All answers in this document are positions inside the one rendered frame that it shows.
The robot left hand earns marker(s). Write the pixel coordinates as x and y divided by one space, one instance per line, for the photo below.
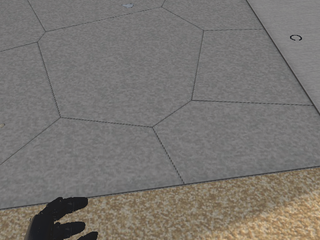
42 227

